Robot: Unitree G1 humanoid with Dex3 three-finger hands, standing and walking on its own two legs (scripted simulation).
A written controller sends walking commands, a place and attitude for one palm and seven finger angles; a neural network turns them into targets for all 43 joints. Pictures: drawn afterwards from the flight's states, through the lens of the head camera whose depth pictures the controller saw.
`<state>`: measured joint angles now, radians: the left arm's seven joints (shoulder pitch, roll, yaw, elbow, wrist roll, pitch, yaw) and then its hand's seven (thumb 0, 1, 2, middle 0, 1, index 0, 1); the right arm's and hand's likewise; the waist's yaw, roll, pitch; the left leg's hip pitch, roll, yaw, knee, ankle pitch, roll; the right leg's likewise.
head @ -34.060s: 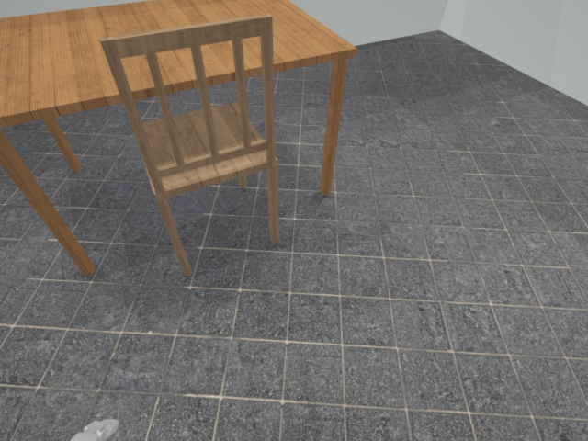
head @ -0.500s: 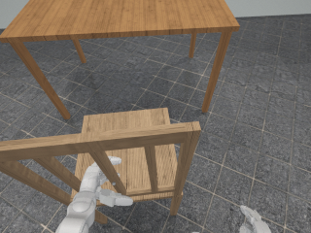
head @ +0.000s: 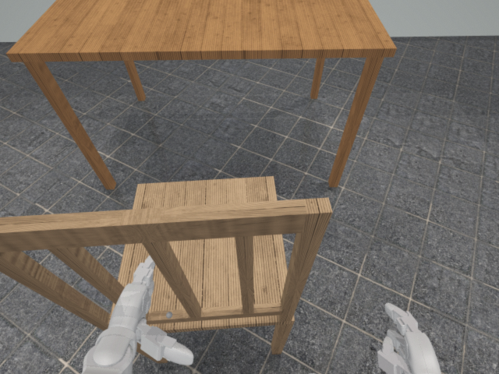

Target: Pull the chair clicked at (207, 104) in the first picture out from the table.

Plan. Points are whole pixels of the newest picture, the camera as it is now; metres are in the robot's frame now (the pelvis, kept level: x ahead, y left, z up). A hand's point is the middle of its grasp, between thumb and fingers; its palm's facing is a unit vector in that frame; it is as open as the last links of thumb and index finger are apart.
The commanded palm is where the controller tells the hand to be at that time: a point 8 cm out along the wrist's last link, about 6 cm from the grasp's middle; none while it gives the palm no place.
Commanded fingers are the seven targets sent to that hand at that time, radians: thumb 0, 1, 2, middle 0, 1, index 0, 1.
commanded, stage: draw the fingers out of the gap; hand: left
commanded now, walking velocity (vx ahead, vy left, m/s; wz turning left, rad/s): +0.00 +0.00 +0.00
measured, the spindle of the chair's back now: (179, 284) +0.27 +0.12 -0.01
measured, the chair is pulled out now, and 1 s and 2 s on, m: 0.57 0.57 0.57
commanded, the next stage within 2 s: draw the hand back to the body in 0.66 s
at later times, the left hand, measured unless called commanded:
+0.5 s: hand (155, 370) +0.15 +0.14 -0.03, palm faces -0.05 -0.99 -0.17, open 17.5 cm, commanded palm +0.12 +0.20 -0.01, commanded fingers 0.00 -0.55 0.20 0.00 0.00 0.00 0.00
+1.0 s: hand out of the picture +0.14 +0.16 +0.03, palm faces +0.10 -0.99 -0.06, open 17.5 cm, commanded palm +0.09 +0.21 +0.03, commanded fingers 0.00 -0.55 0.20 0.00 0.00 0.00 0.00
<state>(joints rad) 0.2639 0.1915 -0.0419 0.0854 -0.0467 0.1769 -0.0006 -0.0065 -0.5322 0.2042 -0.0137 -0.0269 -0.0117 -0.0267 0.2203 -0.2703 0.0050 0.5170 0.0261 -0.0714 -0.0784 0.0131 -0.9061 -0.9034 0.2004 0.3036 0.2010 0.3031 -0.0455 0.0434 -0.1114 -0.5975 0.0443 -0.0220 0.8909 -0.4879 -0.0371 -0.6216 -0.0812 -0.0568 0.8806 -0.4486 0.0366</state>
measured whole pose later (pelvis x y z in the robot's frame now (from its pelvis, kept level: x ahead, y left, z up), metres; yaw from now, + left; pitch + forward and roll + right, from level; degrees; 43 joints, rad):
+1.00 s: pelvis -0.02 +0.00 -0.03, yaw +1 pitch +12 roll -2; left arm 0.76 0.18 -0.01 -0.38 -0.15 -0.18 -0.02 -0.01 -0.53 0.20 -0.01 0.00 0.00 0.00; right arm 0.22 -0.20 -0.02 0.50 0.04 -0.15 -0.09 0.01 -0.90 -0.90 0.20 0.30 0.20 0.30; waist 0.01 0.04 -0.16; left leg -0.75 0.05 -0.06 1.09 -0.56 -0.04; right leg -0.74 -0.08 -0.08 1.04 -0.50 0.03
